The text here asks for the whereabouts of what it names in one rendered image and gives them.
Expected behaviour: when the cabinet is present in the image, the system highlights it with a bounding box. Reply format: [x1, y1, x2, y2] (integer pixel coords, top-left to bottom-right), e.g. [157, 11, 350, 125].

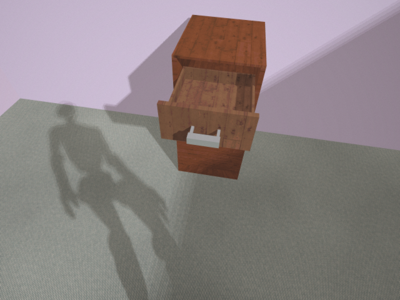
[171, 15, 267, 180]

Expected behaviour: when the handle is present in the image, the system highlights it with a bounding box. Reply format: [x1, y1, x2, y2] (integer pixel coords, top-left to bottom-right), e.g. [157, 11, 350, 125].
[186, 126, 221, 148]

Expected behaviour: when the drawer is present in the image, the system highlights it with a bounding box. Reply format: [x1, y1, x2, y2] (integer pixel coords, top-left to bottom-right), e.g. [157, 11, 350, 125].
[157, 66, 259, 151]

